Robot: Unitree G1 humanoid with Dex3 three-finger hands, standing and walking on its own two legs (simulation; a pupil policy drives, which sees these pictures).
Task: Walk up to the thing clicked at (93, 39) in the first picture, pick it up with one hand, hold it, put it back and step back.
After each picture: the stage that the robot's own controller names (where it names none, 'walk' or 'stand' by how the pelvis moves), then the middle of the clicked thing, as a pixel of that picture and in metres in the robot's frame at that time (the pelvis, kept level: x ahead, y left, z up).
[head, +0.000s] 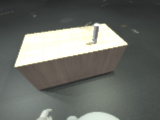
stand; (95, 34) +1.01 -0.02 -0.04
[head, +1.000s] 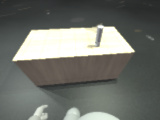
rise first; (98, 37) +0.92 -0.02 -0.01
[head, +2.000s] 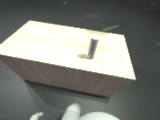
rise first; (92, 48) +0.64 +0.07 -0.01
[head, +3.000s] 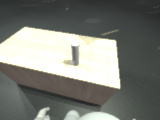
stand; (75, 54) +0.56 +0.17 -0.01
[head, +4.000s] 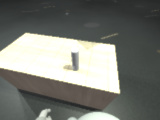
stand; (75, 60) +0.54 +0.16 -0.04
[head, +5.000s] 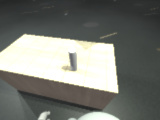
stand; (73, 60) +0.53 +0.18 -0.04
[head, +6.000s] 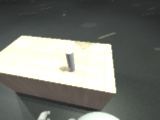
stand; (70, 61) +0.52 +0.21 -0.04
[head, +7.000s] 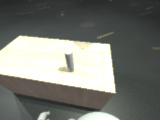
stand; (69, 61) +0.52 +0.21 -0.04
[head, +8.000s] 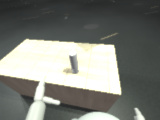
rise first; (74, 63) +0.51 +0.20 -0.04
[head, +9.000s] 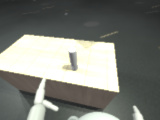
go down; (73, 60) +0.53 +0.20 -0.04
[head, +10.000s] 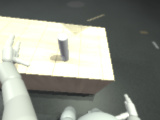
go down; (64, 49) +0.54 +0.18 +0.00
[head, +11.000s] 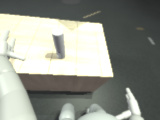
go down; (59, 45) +0.54 +0.19 +0.03
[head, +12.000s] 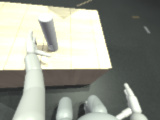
close in; (50, 35) +0.56 +0.20 +0.07
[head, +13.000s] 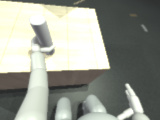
lift; (45, 39) +0.53 +0.21 +0.07
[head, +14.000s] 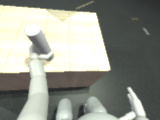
lift; (43, 46) +0.49 +0.24 +0.08
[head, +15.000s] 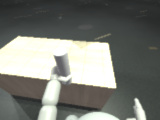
lift; (64, 68) +0.31 +0.17 +0.14
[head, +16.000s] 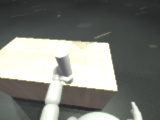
hold; (65, 68) +0.32 +0.17 +0.13
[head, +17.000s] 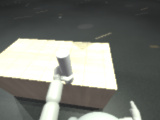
hold; (66, 68) +0.33 +0.16 +0.12
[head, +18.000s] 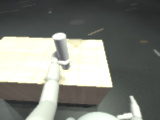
crouch; (63, 54) +0.43 +0.17 +0.14
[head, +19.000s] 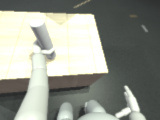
lower; (45, 42) +0.52 +0.21 +0.06
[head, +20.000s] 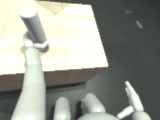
lower; (38, 34) +0.55 +0.22 +0.08
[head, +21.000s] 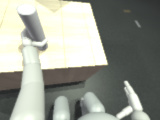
lower; (36, 32) +0.56 +0.22 +0.09
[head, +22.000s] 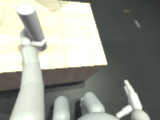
lower; (35, 32) +0.56 +0.23 +0.09
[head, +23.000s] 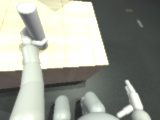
rest; (36, 31) +0.56 +0.23 +0.09
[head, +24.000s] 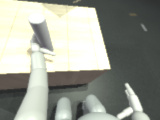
withdraw; (44, 37) +0.54 +0.21 +0.07
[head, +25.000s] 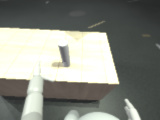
sink last; (65, 55) +0.51 +0.19 +0.02
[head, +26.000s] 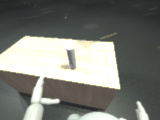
stand; (71, 58) +0.54 +0.21 +0.01
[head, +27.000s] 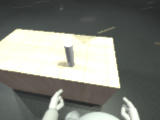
stand; (70, 55) +0.52 +0.20 +0.01
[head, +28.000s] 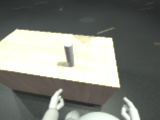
stand; (69, 55) +0.53 +0.21 +0.02
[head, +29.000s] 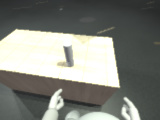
stand; (69, 55) +0.53 +0.21 +0.02
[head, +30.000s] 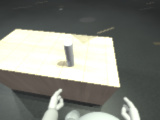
stand; (69, 55) +0.53 +0.20 +0.02
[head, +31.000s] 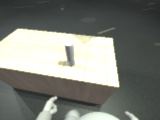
stand; (70, 54) +0.53 +0.20 +0.01
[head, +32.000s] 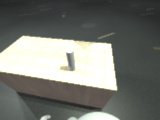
walk; (71, 60) +0.54 +0.21 -0.04
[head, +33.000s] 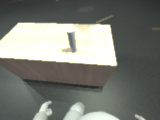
walk; (72, 41) +0.68 +0.22 -0.02
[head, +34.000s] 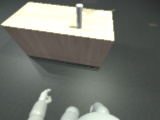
walk; (79, 17) +1.02 +0.18 +0.00
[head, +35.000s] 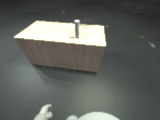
stand; (77, 29) +1.15 +0.24 -0.02
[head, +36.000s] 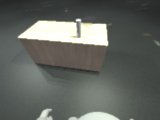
stand; (78, 29) +1.16 +0.23 -0.04
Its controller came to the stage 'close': yes
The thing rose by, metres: 0.21
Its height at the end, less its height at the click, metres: +0.00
